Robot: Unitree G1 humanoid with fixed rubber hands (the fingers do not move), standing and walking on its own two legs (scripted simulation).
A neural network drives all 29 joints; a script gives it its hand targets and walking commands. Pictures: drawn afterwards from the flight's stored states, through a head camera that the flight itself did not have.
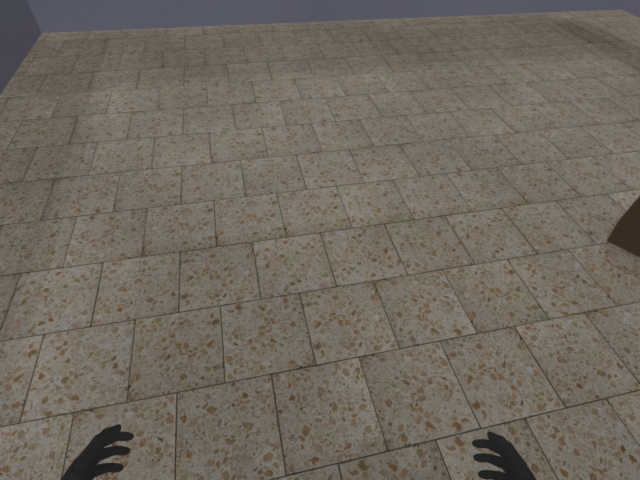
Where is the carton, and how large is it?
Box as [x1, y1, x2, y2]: [607, 196, 639, 256]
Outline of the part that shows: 639,196 620,218 607,239 608,241 638,256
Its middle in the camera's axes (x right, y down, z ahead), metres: +1.45 -0.10 +1.65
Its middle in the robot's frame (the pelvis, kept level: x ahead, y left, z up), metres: +1.23 -1.47 -0.63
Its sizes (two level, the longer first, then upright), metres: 0.210 0.200 0.250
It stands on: the floor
